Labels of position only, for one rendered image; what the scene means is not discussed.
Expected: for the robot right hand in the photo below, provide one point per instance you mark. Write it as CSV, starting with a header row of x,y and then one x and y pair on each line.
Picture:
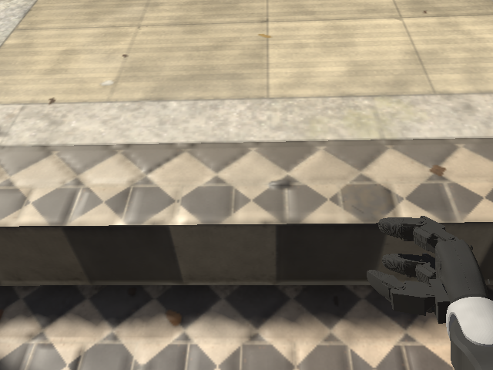
x,y
453,274

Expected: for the robot right forearm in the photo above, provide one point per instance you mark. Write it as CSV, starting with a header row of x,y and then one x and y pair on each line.
x,y
469,323

